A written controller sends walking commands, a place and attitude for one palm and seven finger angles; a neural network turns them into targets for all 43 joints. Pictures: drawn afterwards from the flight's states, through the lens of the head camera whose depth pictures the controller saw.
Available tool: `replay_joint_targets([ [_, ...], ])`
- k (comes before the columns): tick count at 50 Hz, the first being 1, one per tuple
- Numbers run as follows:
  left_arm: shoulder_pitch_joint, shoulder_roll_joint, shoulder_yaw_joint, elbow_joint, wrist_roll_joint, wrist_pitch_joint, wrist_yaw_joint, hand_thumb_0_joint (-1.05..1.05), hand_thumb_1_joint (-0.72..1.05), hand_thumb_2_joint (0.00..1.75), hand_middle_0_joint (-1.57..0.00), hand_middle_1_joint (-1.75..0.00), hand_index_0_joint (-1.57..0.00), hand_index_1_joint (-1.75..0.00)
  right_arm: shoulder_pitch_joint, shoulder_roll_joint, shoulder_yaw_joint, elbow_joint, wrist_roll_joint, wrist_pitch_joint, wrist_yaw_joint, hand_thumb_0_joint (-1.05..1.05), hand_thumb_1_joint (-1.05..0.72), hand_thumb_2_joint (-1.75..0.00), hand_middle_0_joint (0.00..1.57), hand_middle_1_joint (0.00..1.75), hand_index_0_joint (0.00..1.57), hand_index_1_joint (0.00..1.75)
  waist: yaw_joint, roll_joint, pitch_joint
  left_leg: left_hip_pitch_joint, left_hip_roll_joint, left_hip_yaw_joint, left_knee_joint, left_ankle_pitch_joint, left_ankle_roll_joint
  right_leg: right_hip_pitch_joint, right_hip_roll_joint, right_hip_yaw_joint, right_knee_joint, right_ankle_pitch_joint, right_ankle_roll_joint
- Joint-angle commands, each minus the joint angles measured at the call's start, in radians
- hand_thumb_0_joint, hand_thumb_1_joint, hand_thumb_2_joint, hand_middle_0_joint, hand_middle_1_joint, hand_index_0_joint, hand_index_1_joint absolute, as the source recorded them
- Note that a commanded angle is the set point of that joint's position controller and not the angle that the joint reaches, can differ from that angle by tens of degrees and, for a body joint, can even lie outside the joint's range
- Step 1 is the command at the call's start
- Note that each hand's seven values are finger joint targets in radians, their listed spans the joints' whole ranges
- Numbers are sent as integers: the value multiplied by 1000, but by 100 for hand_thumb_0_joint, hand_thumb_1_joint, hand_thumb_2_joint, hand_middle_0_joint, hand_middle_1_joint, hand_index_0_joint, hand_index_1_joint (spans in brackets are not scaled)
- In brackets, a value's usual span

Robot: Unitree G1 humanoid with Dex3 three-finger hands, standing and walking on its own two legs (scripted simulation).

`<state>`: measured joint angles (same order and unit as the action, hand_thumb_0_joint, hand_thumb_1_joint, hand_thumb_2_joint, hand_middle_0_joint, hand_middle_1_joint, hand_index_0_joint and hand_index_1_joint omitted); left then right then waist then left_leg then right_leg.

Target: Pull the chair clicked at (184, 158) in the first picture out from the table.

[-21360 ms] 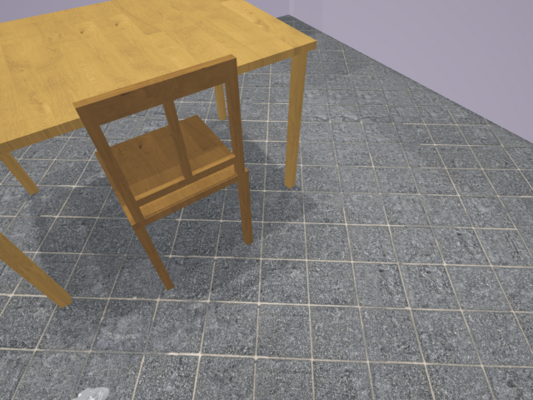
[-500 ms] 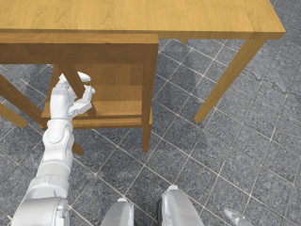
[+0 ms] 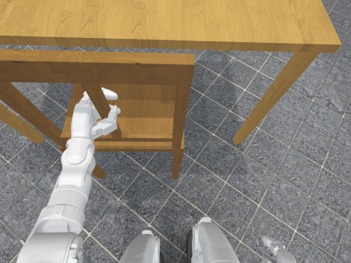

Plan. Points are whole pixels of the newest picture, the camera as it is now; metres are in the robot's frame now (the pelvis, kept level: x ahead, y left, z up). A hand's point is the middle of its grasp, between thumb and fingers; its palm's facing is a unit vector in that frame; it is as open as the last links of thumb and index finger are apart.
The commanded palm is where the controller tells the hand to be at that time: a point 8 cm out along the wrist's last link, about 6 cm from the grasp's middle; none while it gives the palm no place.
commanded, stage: step backward, pulling the chair out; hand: left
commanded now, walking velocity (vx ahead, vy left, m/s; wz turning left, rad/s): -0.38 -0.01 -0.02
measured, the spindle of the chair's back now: (106, 113) +0.46 +0.17 -0.02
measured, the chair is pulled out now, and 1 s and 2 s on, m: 0.03 0.14 0.25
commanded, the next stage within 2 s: none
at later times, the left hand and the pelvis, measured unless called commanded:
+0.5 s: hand (118, 124) +0.41 +0.13 +0.01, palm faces -0.03 -0.99 -0.13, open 5.4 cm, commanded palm +0.39 +0.18 +0.01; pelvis +0.01 +0.01 +0.07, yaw -3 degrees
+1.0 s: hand (131, 161) +0.32 +0.09 +0.01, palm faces +0.04 -0.99 -0.14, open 5.4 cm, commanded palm +0.32 +0.15 +0.01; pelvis -0.06 -0.03 +0.07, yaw +1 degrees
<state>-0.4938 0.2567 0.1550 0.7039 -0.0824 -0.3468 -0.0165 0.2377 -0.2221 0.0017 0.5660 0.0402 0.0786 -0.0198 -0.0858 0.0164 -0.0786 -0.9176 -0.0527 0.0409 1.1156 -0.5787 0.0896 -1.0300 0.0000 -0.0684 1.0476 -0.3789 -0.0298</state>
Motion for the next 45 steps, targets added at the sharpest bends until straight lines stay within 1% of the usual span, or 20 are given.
replay_joint_targets([
  [1,-273,162,-36,-91,53,72,89,0,90,90,-50,-145,-50,-145,147,-150,-41,-87,32,22,-80,0,-90,-90,20,30,20,30,-13,27,-452,317,104,-119,-424,383,-62,633,-83,130,-293,382,1],
  [2,-307,166,-36,-62,60,82,101,0,90,90,-50,-145,-50,-145,154,-153,-41,-78,31,26,-89,0,-90,-90,20,30,20,30,-17,-22,-465,343,113,-116,-431,439,-60,683,-92,131,-311,470,7],
  [5,-349,154,-50,50,63,84,106,0,90,90,-50,-145,-50,-145,164,-163,-41,-37,25,25,-104,0,-90,-90,20,30,20,30,-6,75,-380,469,167,-137,-501,691,-80,662,-102,126,-346,579,10],
  [7,-393,168,-46,58,67,67,102,0,90,90,-50,-145,-50,-145,184,-162,-49,-17,18,19,-106,0,-90,-90,20,30,20,30,-2,144,-408,591,191,-137,-483,956,-103,645,-104,135,-364,673,11],
  [9,-389,143,-59,93,70,60,91,0,90,90,-50,-145,-50,-145,204,-156,-55,4,9,15,-101,0,-90,-90,20,30,20,30,-3,161,-404,686,217,-151,-480,1161,-125,606,-91,129,-374,598,14],
  [11,-372,123,-67,123,76,56,81,0,90,90,-50,-145,-50,-145,196,-151,-63,15,3,13,-93,0,-90,-90,20,30,20,30,3,174,-386,725,233,-152,-492,1169,-129,582,-76,123,-393,473,12],
  [12,-375,130,-60,118,79,51,78,0,90,90,-50,-145,-50,-145,192,-152,-68,16,1,11,-92,0,-90,-90,20,30,20,30,6,174,-391,737,235,-150,-493,1177,-128,592,-71,123,-405,478,10],
  [15,-334,110,-69,132,77,49,74,0,90,90,-50,-145,-50,-145,193,-157,-71,22,4,8,-91,0,-90,-90,20,30,20,30,7,132,-371,709,240,-143,-509,1127,-130,640,-79,139,-418,540,3],
  [19,-283,121,-56,105,78,45,74,0,90,90,-50,-145,-50,-145,198,-158,-74,27,0,8,-88,0,-90,-90,20,30,20,30,8,119,-409,753,237,-137,-484,1245,-151,684,-94,155,-426,665,-9],
  [22,-261,131,-57,82,74,44,77,0,90,90,-50,-145,-50,-145,180,-166,-76,18,5,10,-90,0,-90,-90,20,30,20,30,10,94,-426,697,224,-124,-477,1099,-149,741,-130,184,-432,790,-29],
  [24,-248,130,-62,88,71,47,81,0,90,90,-50,-145,-50,-145,168,-164,-73,16,10,10,-94,0,-90,-90,20,30,20,30,8,52,-418,636,204,-104,-491,879,-135,759,-154,204,-439,827,-34],
  [26,-251,132,-68,95,69,48,85,0,90,90,-50,-145,-50,-145,158,-167,-70,17,13,7,-103,0,-90,-90,20,30,20,30,6,21,-402,585,193,-108,-521,747,-121,762,-160,209,-443,805,-33],
  [27,-249,134,-66,101,69,51,88,0,90,90,-50,-145,-50,-145,157,-170,-71,16,15,5,-108,0,-90,-90,20,30,20,30,6,32,-405,595,196,-113,-533,779,-118,761,-151,196,-439,806,-28],
  [29,-245,116,-74,97,68,53,89,0,90,90,-50,-145,-50,-145,165,-168,-66,24,11,1,-112,0,-90,-90,20,30,20,30,4,70,-416,665,217,-142,-543,998,-131,724,-124,169,-418,779,-14],
  [32,-273,109,-73,69,71,48,87,0,90,90,-50,-145,-50,-145,140,-156,-66,29,-3,1,-96,0,-90,-90,20,30,20,30,14,180,-405,806,275,-170,-569,1203,-122,588,-64,141,-371,363,12],
  [34,-294,99,-76,59,67,44,89,0,90,90,-50,-145,-50,-145,113,-148,-59,22,-10,-2,-86,0,-90,-90,20,30,20,30,25,217,-352,784,301,-169,-600,1119,-95,569,-56,134,-329,184,13],
  [35,-307,92,-80,63,64,42,92,0,90,90,-50,-145,-50,-145,107,-148,-55,23,-9,-9,-86,0,-90,-90,20,30,20,30,30,204,-322,752,304,-170,-606,1056,-79,586,-57,132,-325,170,10],
  [39,-333,114,-64,100,56,41,101,0,90,90,-50,-145,-50,-145,92,-160,-52,43,6,-38,-106,0,-90,-90,20,30,20,30,37,45,-267,564,282,-149,-606,756,-51,705,-86,160,-354,353,8],
  [42,-344,139,-63,139,51,42,112,0,90,90,-50,-145,-50,-145,118,-162,-59,59,21,-55,-121,0,-90,-90,20,30,20,30,22,-53,-309,483,181,-110,-518,462,-83,735,-174,260,-426,561,-31],
  [45,-340,139,-83,188,49,46,123,0,90,90,-50,-145,-50,-145,137,-159,-60,83,27,-70,-111,0,-90,-90,20,30,20,30,13,-115,-333,518,75,-76,-407,172,-101,731,-297,391,-613,456,-68],
])
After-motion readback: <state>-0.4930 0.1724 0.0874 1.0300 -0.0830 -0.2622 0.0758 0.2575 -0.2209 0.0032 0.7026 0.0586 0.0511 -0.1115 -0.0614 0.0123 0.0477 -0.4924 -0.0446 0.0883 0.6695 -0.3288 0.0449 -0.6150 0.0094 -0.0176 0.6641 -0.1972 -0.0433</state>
